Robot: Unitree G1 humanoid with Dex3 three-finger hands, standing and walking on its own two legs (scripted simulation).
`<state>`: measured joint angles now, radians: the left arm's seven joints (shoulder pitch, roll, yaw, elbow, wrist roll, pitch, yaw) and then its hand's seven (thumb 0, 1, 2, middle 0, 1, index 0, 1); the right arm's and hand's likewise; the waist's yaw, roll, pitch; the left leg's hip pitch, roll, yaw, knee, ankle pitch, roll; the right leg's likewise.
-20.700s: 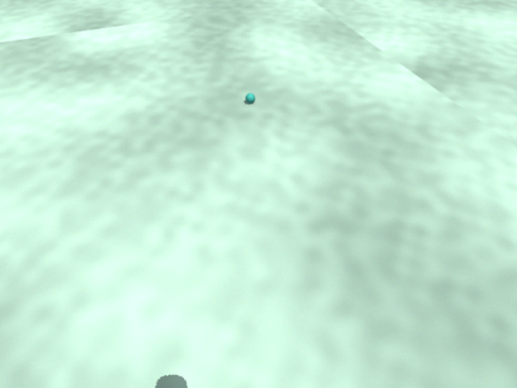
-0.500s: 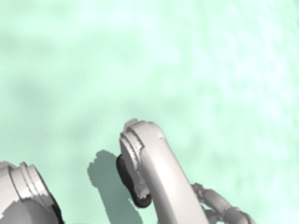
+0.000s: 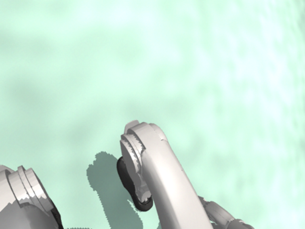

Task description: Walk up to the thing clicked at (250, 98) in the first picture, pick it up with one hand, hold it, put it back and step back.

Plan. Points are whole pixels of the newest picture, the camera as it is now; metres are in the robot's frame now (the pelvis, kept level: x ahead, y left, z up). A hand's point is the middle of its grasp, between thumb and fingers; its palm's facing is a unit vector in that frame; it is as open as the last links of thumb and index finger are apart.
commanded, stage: close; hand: left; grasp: from above
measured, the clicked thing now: out of the picture +0.46 +0.33 -0.27
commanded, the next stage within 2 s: settle in 1.26 s
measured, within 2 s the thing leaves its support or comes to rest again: leaves its support in 1.70 s
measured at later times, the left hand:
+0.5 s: hand out of the picture +0.44 +0.33 -0.25, palm faces -0.43 -0.16 -0.89, open 11.4 cm
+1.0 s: hand out of the picture +0.44 +0.33 -0.25, palm faces -0.43 -0.15 -0.89, open 9.4 cm
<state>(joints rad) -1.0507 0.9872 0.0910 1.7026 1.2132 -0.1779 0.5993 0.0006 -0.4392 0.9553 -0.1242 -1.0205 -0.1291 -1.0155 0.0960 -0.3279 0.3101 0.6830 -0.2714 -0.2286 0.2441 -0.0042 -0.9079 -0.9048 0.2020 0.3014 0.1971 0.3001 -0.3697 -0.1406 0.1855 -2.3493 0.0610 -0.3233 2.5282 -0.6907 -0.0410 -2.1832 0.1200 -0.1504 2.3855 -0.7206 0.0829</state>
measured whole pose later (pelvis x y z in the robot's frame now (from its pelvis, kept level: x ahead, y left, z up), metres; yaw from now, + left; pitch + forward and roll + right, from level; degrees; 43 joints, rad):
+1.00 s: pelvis -0.01 +0.00 +0.00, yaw +0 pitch +26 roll -14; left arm -1.07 1.01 0.08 1.74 1.22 -0.17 0.62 0.01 0.16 0.49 -0.65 -0.72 -0.61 -0.65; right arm 0.08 -0.34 0.33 0.66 -0.27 -0.25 0.23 0.00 -0.90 -0.90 0.20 0.30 0.20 0.30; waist -0.38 -0.15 0.20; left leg -2.34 0.07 -0.32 2.52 -0.67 -0.03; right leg -2.18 0.12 -0.15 2.37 -0.70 0.09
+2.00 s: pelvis +0.00 +0.00 +0.01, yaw +2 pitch +31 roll -12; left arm -0.97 0.83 0.05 1.43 1.16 -0.07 0.42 0.04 0.18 0.25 -0.96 -0.45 -0.82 -0.41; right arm 0.10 -0.33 0.19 0.65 -0.19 -0.15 0.24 0.00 -0.91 -0.90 0.20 0.30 0.20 0.30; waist -0.28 -0.03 0.03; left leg -2.37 0.06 -0.27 2.47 -0.67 -0.03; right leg -2.21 0.09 -0.12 2.36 -0.72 0.07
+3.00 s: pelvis -0.01 -0.01 +0.11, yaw +10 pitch +34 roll -7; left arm -0.73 0.64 -0.02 0.94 1.05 -0.06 0.07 0.01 0.20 0.34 -0.83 -0.58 -0.73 -0.47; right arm 0.18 -0.28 0.01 0.64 -0.04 0.06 0.07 0.00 -0.92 -0.90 0.20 0.30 0.20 0.30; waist -0.13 0.05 -0.15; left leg -2.11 0.05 -0.12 2.11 -0.60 -0.01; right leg -1.99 0.03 -0.03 2.07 -0.68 0.05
